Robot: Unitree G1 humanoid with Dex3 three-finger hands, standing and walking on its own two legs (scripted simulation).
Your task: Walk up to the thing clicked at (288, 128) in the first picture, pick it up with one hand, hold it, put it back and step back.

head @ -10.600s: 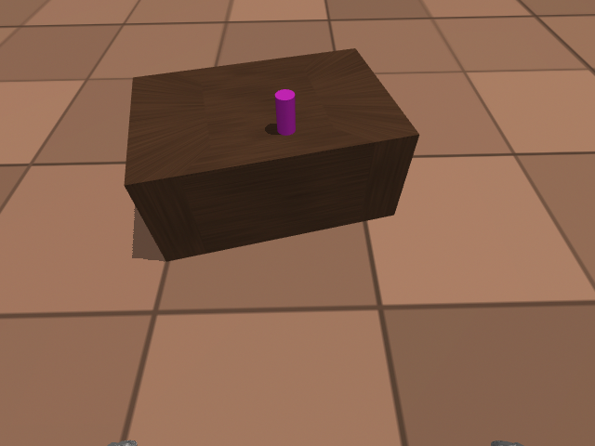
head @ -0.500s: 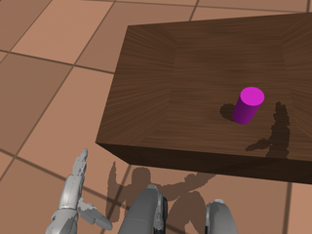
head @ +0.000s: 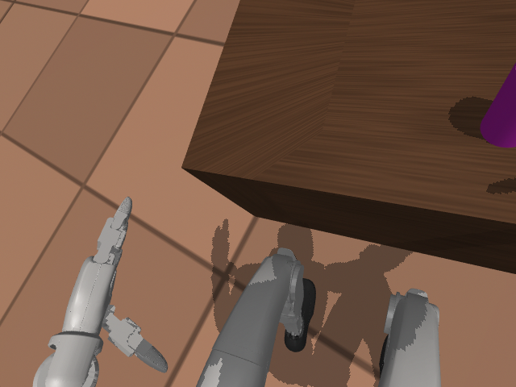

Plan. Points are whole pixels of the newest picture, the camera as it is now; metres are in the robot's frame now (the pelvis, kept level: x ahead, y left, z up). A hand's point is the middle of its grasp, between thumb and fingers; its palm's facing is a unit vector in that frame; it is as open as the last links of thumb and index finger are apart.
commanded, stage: close in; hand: right
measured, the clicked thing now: out of the picture +0.54 -0.22 -0.05
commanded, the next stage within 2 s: rest palm in 0.32 s
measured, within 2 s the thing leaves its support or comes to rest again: leaves its support in 1.60 s
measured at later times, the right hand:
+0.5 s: hand out of the picture +0.51 -0.23 -0.04, palm faces +0.21 +0.98 +0.01, open 17.7 cm
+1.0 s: hand out of the picture +0.53 -0.21 -0.03, palm faces +0.21 +0.98 +0.00, open 13.3 cm
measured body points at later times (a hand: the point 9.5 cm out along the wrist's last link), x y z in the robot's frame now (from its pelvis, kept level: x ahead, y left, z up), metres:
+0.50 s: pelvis +0.00 +0.00 +0.00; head +0.19 -0.07 +0.40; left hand +0.19 +0.26 +0.11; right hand +0.49 -0.28 -0.04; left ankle +0.12 +0.14 -0.53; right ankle +0.03 -0.12 -0.53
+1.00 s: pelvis +0.00 +0.01 -0.01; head +0.20 -0.07 +0.39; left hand +0.18 +0.26 +0.11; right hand +0.52 -0.26 -0.03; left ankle +0.12 +0.14 -0.53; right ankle +0.03 -0.12 -0.53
